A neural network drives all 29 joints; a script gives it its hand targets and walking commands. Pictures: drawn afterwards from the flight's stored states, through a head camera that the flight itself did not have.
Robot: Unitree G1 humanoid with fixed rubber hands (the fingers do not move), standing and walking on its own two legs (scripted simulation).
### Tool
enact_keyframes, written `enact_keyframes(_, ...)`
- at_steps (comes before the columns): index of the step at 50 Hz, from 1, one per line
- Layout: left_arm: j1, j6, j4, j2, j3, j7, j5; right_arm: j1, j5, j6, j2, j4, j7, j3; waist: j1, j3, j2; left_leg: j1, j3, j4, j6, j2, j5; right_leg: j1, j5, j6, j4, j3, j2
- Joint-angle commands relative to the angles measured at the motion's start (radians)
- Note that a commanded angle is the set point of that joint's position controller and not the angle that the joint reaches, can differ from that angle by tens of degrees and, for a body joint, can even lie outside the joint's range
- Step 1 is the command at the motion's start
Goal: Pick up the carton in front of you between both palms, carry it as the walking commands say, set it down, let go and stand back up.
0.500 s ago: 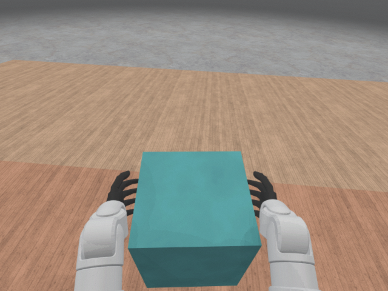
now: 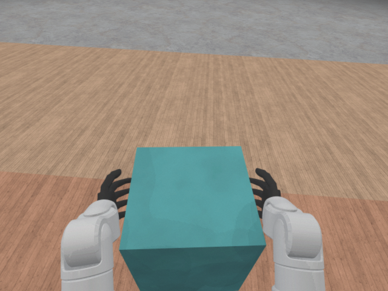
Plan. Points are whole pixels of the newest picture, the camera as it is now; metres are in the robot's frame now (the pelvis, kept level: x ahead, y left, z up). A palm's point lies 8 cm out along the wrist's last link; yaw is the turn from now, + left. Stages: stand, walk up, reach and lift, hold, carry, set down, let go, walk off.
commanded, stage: carry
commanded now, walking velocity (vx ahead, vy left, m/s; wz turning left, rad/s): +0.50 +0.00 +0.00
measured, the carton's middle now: (190, 222) +0.28 +0.01 +0.01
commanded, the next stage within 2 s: none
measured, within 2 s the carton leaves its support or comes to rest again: neither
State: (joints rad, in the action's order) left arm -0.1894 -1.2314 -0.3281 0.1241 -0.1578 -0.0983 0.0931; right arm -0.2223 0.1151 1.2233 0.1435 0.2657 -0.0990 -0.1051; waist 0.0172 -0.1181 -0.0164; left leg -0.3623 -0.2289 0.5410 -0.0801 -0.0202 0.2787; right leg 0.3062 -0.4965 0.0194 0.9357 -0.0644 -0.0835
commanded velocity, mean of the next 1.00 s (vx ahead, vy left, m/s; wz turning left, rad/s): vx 0.50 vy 0.00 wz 0.00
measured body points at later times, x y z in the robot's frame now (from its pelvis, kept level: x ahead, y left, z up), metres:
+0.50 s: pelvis +0.33 -0.04 +0.01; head +0.36 -0.04 +0.46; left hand +0.59 +0.15 +0.06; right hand +0.62 -0.15 +0.06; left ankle +0.23 +0.09 -0.64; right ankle +0.37 -0.09 -0.73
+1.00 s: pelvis +0.66 +0.04 +0.00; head +0.70 +0.05 +0.45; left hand +0.99 +0.19 +0.09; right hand +0.98 -0.12 +0.09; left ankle +0.70 +0.10 -0.73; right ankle +0.56 -0.08 -0.63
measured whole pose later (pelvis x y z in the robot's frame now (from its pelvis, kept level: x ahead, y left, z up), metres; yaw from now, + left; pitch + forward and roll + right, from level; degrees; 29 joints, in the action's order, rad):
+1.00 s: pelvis +0.66 +0.04 +0.00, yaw +1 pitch +4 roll +0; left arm -0.38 -1.25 -0.29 0.09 -0.18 -0.09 0.09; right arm -0.36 0.09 1.24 0.12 0.28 -0.13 -0.15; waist -0.05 0.00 -0.02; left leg -0.39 -0.22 0.53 -0.09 -0.02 0.22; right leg 0.49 -0.38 -0.05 1.26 -0.04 -0.05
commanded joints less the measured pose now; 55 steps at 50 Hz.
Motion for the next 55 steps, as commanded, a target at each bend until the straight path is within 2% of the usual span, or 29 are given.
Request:
enact_keyframes(1, -0.489, -0.003, -0.019, 0.929, 0.738, 0.276, -0.415, -0.500, -0.424, -0.005, 0.948, 0.130, 0.238, 0.704, -0.042, -0.228, 0.063, 0.517, 0.428, -0.313, -0.079, -0.330, -0.296, 0.437, 0.144, -0.032, 0.104, 0.028, -0.051)
enact_keyframes(3, -0.442, 0.016, -0.024, 0.941, 0.746, 0.262, -0.379, -0.475, -0.437, -0.014, 0.951, 0.133, 0.252, 0.720, -0.044, -0.211, 0.111, 0.508, 0.334, -0.331, -0.062, -0.296, -0.375, 0.422, 0.217, -0.029, -0.013, -0.023, -0.025)
enact_keyframes(7, -0.398, 0.036, -0.057, 0.943, 0.748, 0.233, -0.336, -0.467, -0.469, -0.020, 0.921, 0.177, 0.276, 0.734, -0.043, -0.141, 0.150, 0.527, 0.186, -0.320, -0.044, -0.216, -0.555, 0.382, 0.339, -0.025, -0.256, -0.099, 0.030)
enact_keyframes(10, -0.354, 0.027, -0.042, 0.915, 0.746, 0.226, -0.317, -0.387, -0.449, -0.014, 0.877, 0.141, 0.282, 0.715, -0.048, -0.106, 0.191, 0.491, 0.107, -0.300, -0.025, -0.188, -0.679, 0.251, 0.443, -0.037, -0.411, -0.180, 0.078)
enact_keyframes(13, -0.328, 0.023, -0.015, 0.910, 0.745, 0.237, -0.325, -0.365, -0.424, -0.011, 0.860, 0.120, 0.286, 0.705, -0.017, -0.169, 0.197, 0.421, 0.021, -0.071, 0.026, -0.171, -0.882, -0.060, 0.507, -0.065, -0.494, -0.247, 0.135)
enact_keyframes(14, -0.345, 0.026, -0.017, 0.915, 0.745, 0.245, -0.329, -0.372, -0.423, -0.013, 0.861, 0.125, 0.287, 0.710, -0.003, -0.231, 0.155, 0.318, -0.009, 0.094, 0.053, -0.129, -0.769, -0.260, 0.476, -0.073, -0.501, -0.238, 0.126)
enact_keyframes(15, -0.346, 0.031, -0.015, 0.928, 0.745, 0.253, -0.335, -0.417, -0.427, -0.016, 0.857, 0.143, 0.288, 0.717, 0.029, -0.302, 0.072, 0.109, 0.012, 0.308, 0.076, -0.095, -0.502, -0.486, 0.371, -0.116, -0.495, -0.060, 0.002)
enact_keyframes(16, -0.368, 0.035, -0.013, 0.917, 0.748, 0.260, -0.342, -0.425, -0.427, -0.016, 0.879, 0.154, 0.290, 0.726, 0.009, -0.360, -0.193, -0.157, 0.045, 0.610, 0.101, 0.016, -0.018, -0.629, 0.293, -0.231, -0.580, 0.434, -0.282)
enact_keyframes(17, -0.367, 0.040, -0.012, 0.938, 0.755, 0.266, -0.360, -0.426, -0.430, -0.022, 0.886, 0.140, 0.290, 0.733, 0.010, -0.348, -0.230, -0.295, 0.162, 0.797, 0.078, 0.040, 0.185, -0.623, 0.354, -0.305, -0.690, 0.594, -0.355)
enact_keyframes(18, -0.382, 0.048, -0.015, 0.966, 0.766, 0.272, -0.370, -0.433, -0.435, -0.030, 0.917, 0.145, 0.288, 0.738, 0.006, -0.315, -0.134, -0.339, 0.229, 0.829, 0.055, -0.033, 0.177, -0.583, 0.411, -0.287, -0.680, 0.511, -0.342)
enact_keyframes(19, -0.400, 0.055, -0.040, 0.989, 0.780, 0.276, -0.384, -0.420, -0.427, -0.039, 0.924, 0.142, 0.285, 0.734, 0.000, -0.294, -0.043, -0.315, 0.250, 0.772, 0.042, -0.082, 0.133, -0.510, 0.442, -0.230, -0.671, 0.387, -0.315)
enact_keyframes(21, -0.431, 0.067, -0.076, 1.022, 0.798, 0.281, -0.410, -0.418, -0.412, -0.058, 0.957, 0.151, 0.274, 0.736, -0.009, -0.263, -0.012, -0.238, 0.237, 0.609, 0.050, -0.116, 0.030, -0.369, 0.425, -0.169, -0.724, 0.242, -0.257)
enact_keyframes(23, -0.400, 0.070, -0.071, 1.012, 0.792, 0.286, -0.415, -0.384, -0.400, -0.072, 0.972, 0.145, 0.262, 0.746, -0.005, -0.263, -0.070, -0.216, 0.187, 0.521, 0.054, -0.096, -0.002, -0.335, 0.450, -0.159, -0.748, 0.161, -0.233)
enact_keyframes(28, -0.340, 0.070, -0.073, 0.954, 0.786, 0.302, -0.418, -0.309, -0.368, -0.086, 0.962, 0.132, 0.238, 0.751, -0.002, -0.192, -0.113, -0.287, 0.105, 0.284, 0.076, -0.077, -0.128, -0.392, 0.545, -0.155, -0.770, 0.026, -0.185)
enact_keyframes(32, -0.362, 0.058, -0.125, 0.889, 0.775, 0.296, -0.419, -0.369, -0.392, -0.072, 0.921, 0.197, 0.227, 0.763, 0.002, -0.100, -0.129, -0.297, 0.047, 0.125, 0.077, -0.055, -0.211, -0.410, 0.659, -0.139, -0.749, -0.044, -0.153)
enact_keyframes(36, -0.383, 0.026, -0.138, 0.803, 0.755, 0.272, -0.398, -0.412, -0.413, -0.026, 0.834, 0.211, 0.226, 0.745, 0.011, -0.064, -0.138, -0.239, 0.005, 0.011, 0.054, -0.021, -0.230, -0.445, 0.772, -0.135, -0.689, -0.082, -0.146)
enact_keyframes(38, -0.439, 0.009, -0.143, 0.767, 0.752, 0.260, -0.394, -0.455, -0.426, -0.003, 0.790, 0.209, 0.228, 0.729, -0.003, -0.080, -0.140, -0.110, -0.029, -0.033, 0.034, 0.017, -0.227, -0.431, 0.945, -0.120, -0.576, -0.109, -0.137)
enact_keyframes(39, -0.478, -0.001, -0.139, 0.751, 0.750, 0.254, -0.394, -0.466, -0.427, 0.005, 0.765, 0.187, 0.227, 0.715, -0.024, -0.142, -0.105, 0.064, -0.059, -0.068, 0.013, 0.059, -0.200, -0.382, 0.985, -0.098, -0.410, -0.149, -0.105)
enact_keyframes(40, -0.524, -0.012, -0.128, 0.722, 0.747, 0.249, -0.394, -0.500, -0.426, 0.013, 0.739, 0.169, 0.226, 0.697, -0.062, -0.214, -0.050, 0.289, -0.019, -0.084, -0.006, 0.028, -0.154, -0.257, 0.853, -0.072, -0.205, -0.158, -0.067)
enact_keyframes(41, -0.566, -0.023, -0.135, 0.714, 0.753, 0.244, -0.400, -0.525, -0.423, 0.018, 0.696, 0.149, 0.226, 0.676, -0.090, -0.334, 0.169, 0.570, 0.368, -0.094, -0.096, -0.238, -0.066, 0.017, 0.507, -0.032, 0.102, -0.143, 0.006)
enact_keyframes(42, -0.608, -0.033, -0.119, 0.701, 0.752, 0.244, -0.411, -0.541, -0.424, 0.019, 0.691, 0.108, 0.226, 0.667, -0.074, -0.368, 0.377, 0.702, 0.767, -0.197, -0.209, -0.400, -0.175, 0.304, -0.007, -0.013, 0.365, -0.061, 0.142)
enact_keyframes(43, -0.649, -0.034, -0.089, 0.714, 0.750, 0.240, -0.412, -0.579, -0.435, 0.020, 0.725, 0.090, 0.230, 0.670, -0.082, -0.346, 0.250, 0.691, 0.717, -0.212, -0.237, -0.380, -0.268, 0.393, -0.007, -0.055, 0.475, 0.040, 0.095)
enact_keyframes(44, -0.676, -0.024, -0.080, 0.756, 0.750, 0.238, -0.424, -0.625, -0.447, 0.016, 0.755, 0.120, 0.233, 0.682, -0.084, -0.323, 0.165, 0.629, 0.611, -0.171, -0.199, -0.343, -0.391, 0.418, 0.012, -0.079, 0.501, 0.076, 0.055)
enact_keyframes(45, -0.704, -0.018, -0.047, 0.784, 0.739, 0.235, -0.420, -0.676, -0.468, 0.015, 0.777, 0.132, 0.234, 0.695, -0.092, -0.309, 0.098, 0.544, 0.509, -0.160, -0.154, -0.327, -0.412, 0.412, 0.055, -0.086, 0.452, 0.091, 0.025)
enact_keyframes(46, -0.735, -0.014, -0.026, 0.811, 0.734, 0.231, -0.419, -0.728, -0.484, 0.012, 0.799, 0.124, 0.236, 0.704, -0.081, -0.305, 0.082, 0.474, 0.458, -0.184, -0.129, -0.312, -0.359, 0.375, 0.115, -0.086, 0.394, 0.100, -0.006)
enact_keyframes(48, -0.762, -0.003, 0.035, 0.828, 0.715, 0.221, -0.401, -0.804, -0.511, 0.004, 0.825, 0.085, 0.243, 0.716, -0.052, -0.306, 0.093, 0.392, 0.373, -0.225, -0.092, -0.285, -0.265, 0.334, 0.179, -0.085, 0.292, 0.061, -0.012)
enact_keyframes(50, -0.832, 0.012, 0.090, 0.822, 0.708, 0.208, -0.380, -0.888, -0.520, -0.012, 0.830, 0.020, 0.248, 0.700, -0.057, -0.280, 0.130, 0.369, 0.325, -0.246, -0.104, -0.270, -0.270, 0.349, 0.214, -0.077, 0.207, 0.022, 0.002)
enact_keyframes(52, -0.911, 0.025, 0.139, 0.817, 0.702, 0.198, -0.375, -0.961, -0.527, -0.026, 0.823, -0.038, 0.248, 0.685, -0.065, -0.241, 0.131, 0.378, 0.284, -0.252, -0.117, -0.257, -0.305, 0.388, 0.254, -0.068, 0.115, 0.000, 0.006)
enact_keyframes(55, -0.979, 0.035, 0.232, 0.826, 0.678, 0.188, -0.383, -1.028, -0.524, -0.035, 0.818, -0.135, 0.242, 0.652, -0.075, -0.206, 0.136, 0.405, 0.207, -0.225, -0.108, -0.214, -0.399, 0.400, 0.341, -0.066, -0.082, -0.041, 0.024)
